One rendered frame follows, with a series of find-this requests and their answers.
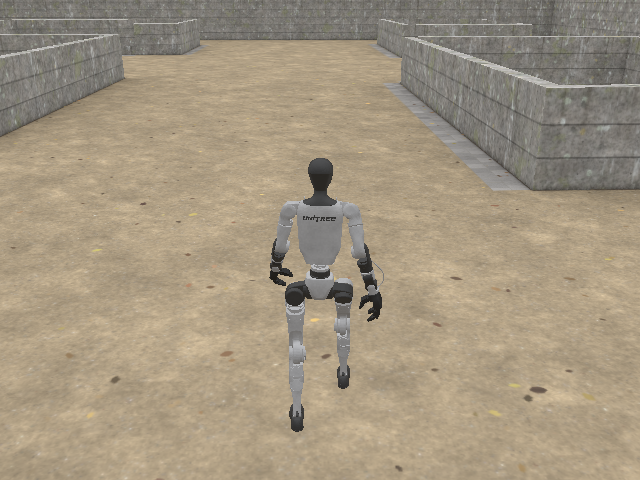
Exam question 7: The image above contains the robot left shin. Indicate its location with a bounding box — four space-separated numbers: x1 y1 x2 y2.
289 346 304 417

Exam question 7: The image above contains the right robot forearm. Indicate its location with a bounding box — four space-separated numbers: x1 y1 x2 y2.
357 243 379 295

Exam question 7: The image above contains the robot right hand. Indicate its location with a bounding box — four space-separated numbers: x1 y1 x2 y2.
359 292 382 322

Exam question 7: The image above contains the right robot foot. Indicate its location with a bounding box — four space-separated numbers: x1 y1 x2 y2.
337 365 350 389

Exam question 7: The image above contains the left robot upper arm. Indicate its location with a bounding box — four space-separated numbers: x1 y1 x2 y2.
274 201 300 253

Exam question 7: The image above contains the left robot forearm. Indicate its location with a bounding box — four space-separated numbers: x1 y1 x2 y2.
270 238 286 272

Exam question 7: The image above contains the robot left hand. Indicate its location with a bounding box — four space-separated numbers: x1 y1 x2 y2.
269 267 293 286

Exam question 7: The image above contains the right robot upper arm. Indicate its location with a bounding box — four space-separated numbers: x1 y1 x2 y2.
341 201 366 259

